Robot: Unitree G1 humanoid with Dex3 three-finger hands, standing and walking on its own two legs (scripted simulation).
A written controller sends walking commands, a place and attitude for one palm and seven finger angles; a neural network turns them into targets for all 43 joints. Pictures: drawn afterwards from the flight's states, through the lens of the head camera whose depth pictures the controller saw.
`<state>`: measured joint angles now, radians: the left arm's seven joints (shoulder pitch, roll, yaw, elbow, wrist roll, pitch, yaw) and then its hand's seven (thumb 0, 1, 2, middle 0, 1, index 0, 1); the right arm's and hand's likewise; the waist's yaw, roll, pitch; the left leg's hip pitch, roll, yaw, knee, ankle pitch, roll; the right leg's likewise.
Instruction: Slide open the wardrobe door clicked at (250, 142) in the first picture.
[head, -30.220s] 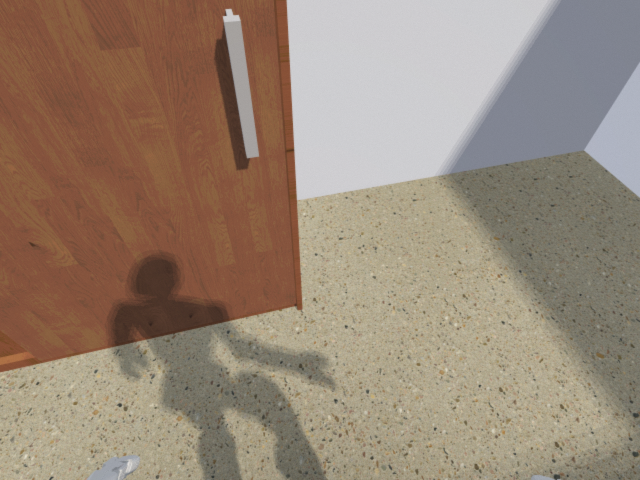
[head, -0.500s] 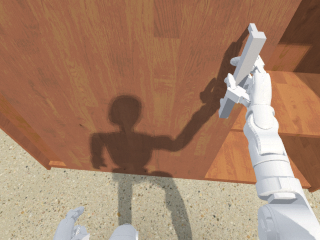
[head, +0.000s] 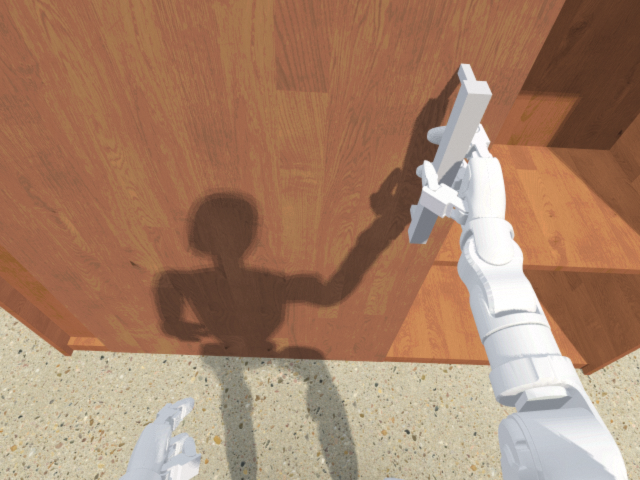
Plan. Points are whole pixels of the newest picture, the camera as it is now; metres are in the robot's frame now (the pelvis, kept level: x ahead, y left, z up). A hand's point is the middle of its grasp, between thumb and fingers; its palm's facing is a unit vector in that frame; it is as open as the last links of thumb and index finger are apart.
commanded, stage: stop walking and hold the door there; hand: right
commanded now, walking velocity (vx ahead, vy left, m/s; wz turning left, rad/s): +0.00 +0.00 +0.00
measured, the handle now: (438, 165) +0.48 -0.14 +0.12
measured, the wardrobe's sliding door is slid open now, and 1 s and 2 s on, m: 0.67 0.67 0.67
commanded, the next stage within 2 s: loosen the grip on the handle in 0.38 s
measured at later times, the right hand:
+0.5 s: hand (428, 188) +0.42 -0.12 +0.14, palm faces +0.10 +0.98 -0.15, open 6.6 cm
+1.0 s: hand (435, 181) +0.43 -0.13 +0.14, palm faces +0.14 +0.98 -0.13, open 13.9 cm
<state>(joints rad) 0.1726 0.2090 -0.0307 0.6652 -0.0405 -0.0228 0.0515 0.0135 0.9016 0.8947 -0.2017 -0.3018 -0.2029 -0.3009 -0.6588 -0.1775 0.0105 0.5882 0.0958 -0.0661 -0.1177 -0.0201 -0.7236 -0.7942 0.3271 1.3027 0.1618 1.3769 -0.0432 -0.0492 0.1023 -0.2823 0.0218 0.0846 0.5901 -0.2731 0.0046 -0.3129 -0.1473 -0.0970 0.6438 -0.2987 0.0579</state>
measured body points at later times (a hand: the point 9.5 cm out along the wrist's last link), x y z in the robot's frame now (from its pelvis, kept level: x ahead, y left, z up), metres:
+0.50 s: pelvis +0.02 +0.00 +0.01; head +0.03 +0.03 +0.46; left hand +0.17 +0.23 -0.11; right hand +0.41 -0.17 +0.15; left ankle +0.02 +0.12 -0.72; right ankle +0.00 -0.13 -0.72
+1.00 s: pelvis -0.03 +0.00 +0.01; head -0.01 +0.00 +0.46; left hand +0.01 +0.27 -0.11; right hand +0.42 -0.18 +0.15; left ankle +0.02 +0.12 -0.72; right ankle +0.00 -0.13 -0.72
